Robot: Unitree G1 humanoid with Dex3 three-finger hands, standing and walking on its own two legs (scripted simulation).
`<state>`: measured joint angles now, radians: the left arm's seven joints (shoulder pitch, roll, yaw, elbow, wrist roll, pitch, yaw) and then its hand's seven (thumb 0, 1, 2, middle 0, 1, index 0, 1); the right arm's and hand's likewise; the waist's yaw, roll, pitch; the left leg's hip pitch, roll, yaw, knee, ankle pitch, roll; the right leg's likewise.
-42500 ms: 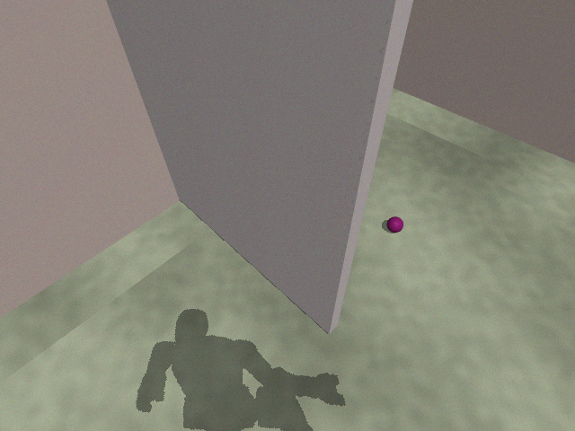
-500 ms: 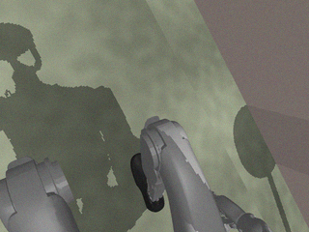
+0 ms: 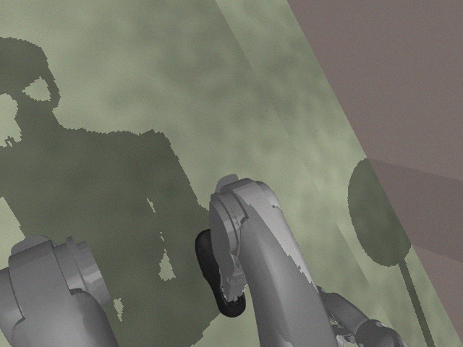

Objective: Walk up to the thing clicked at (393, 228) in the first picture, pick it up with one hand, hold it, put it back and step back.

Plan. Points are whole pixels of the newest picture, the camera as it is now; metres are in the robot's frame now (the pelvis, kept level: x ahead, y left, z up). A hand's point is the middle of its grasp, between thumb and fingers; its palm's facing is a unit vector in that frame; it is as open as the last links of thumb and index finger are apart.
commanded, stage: settle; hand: left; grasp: from above
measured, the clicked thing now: out of the picture +0.44 +0.37 -0.26
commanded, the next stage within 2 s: lift in 0.80 s
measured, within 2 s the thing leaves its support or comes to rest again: leaves its support in 0.16 s
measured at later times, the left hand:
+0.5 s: hand out of the picture +0.42 +0.38 -0.15, palm faces -0.42 -0.13 -0.90, open 9.1 cm
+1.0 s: hand out of the picture +0.42 +0.38 -0.09, palm faces -0.43 -0.11 -0.90, open 9.1 cm
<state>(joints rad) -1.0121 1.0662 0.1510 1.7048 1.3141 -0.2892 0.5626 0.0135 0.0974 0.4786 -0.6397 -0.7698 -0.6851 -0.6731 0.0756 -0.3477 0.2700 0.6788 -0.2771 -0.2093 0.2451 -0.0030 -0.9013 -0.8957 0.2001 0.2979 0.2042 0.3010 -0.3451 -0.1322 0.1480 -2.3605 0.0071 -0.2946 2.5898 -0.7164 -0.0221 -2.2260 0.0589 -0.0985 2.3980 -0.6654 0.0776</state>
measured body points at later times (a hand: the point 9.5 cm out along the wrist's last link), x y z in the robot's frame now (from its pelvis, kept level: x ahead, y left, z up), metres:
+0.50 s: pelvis +0.00 +0.00 +0.02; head +0.23 +0.12 +0.39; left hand +0.44 +0.39 -0.10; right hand +0.10 -0.26 -0.06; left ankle +0.06 +0.13 -0.26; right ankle +0.12 -0.14 -0.26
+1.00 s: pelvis -0.01 -0.01 +0.04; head +0.21 +0.10 +0.42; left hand +0.44 +0.38 -0.04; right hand +0.08 -0.28 -0.05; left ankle +0.06 +0.13 -0.26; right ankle +0.12 -0.14 -0.26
